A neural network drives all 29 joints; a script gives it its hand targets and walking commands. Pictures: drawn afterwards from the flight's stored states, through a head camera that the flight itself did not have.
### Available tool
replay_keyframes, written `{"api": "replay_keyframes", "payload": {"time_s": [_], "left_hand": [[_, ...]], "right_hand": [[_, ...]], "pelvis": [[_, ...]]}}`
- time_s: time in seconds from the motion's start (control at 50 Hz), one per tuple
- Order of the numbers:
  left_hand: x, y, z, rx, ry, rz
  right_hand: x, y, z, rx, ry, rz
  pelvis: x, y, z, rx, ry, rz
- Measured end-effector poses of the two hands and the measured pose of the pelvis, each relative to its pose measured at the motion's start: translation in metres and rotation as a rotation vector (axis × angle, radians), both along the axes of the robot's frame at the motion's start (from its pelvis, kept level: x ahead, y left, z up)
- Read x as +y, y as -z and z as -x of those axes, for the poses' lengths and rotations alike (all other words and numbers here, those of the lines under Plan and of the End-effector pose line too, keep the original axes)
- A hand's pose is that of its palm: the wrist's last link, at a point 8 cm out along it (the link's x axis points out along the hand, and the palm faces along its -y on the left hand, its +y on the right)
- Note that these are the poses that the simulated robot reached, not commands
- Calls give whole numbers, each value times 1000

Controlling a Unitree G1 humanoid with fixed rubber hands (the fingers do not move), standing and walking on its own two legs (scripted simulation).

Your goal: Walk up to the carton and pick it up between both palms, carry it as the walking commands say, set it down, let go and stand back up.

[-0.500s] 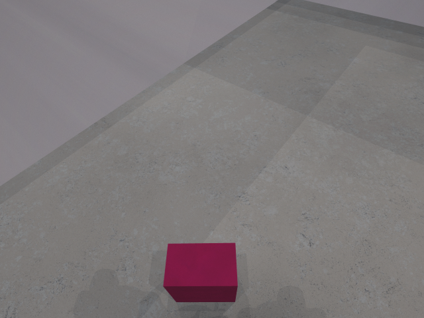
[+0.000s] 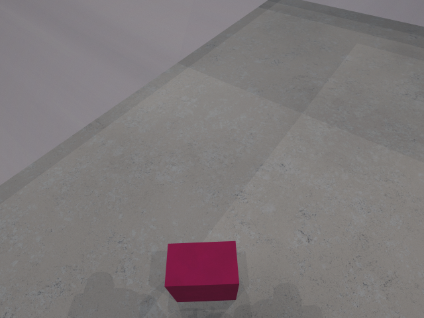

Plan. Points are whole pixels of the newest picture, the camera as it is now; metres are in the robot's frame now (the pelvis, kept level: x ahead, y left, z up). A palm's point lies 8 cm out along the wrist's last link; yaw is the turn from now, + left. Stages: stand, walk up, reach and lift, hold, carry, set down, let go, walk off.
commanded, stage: walk up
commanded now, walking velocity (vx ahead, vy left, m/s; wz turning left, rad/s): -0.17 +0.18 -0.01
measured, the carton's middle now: (204, 273) +0.36 +0.07 -0.62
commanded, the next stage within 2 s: stand in 0.80 s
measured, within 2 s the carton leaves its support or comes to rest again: neither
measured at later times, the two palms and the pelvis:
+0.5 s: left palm out of the picture +0.00 +0.30 -0.13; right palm out of the picture +0.01 -0.18 -0.11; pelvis -0.05 +0.06 +0.01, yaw -1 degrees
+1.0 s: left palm out of the picture +0.00 +0.27 -0.12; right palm out of the picture +0.00 -0.20 -0.13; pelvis -0.05 +0.04 +0.01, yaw -2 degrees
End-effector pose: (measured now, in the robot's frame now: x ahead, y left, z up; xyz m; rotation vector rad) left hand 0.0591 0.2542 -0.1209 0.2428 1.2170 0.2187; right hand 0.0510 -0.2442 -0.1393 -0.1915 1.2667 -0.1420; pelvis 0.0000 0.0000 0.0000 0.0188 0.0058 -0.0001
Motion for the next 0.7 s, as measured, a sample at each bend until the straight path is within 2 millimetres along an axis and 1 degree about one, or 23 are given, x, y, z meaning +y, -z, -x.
{"api": "replay_keyframes", "payload": {"time_s": [0.08,0.14,0.18,0.22,0.3,0.4,0.5,0.62,0.7], "left_hand": [[16,-12,30,45,-22,-40],[28,-13,45,64,-27,-42],[36,-8,52,67,-27,-28],[45,2,55,61,-23,-5],[51,7,56,51,-17,39],[51,11,56,31,-2,84],[47,11,58,26,11,90],[34,7,61,25,23,59],[20,-2,63,23,28,48]], "right_hand": [[-2,0,12,33,-14,12],[8,-2,19,43,-26,13],[17,-3,25,39,-26,20],[28,-3,27,14,-24,33],[51,-18,33,-25,-7,34],[64,-28,39,-62,6,37],[68,-28,46,-76,23,22],[55,-17,54,-78,37,-11],[46,-10,55,-79,33,-31]], "pelvis": [[12,-5,9,2,-6,-15],[23,-6,18,12,-15,-11],[32,-5,23,12,-16,3],[43,0,28,7,-12,26],[56,-6,36,-5,-6,46],[61,-10,46,-7,4,60],[59,-10,51,-8,17,51],[43,-6,56,-12,28,18],[37,-8,57,-13,31,17]]}}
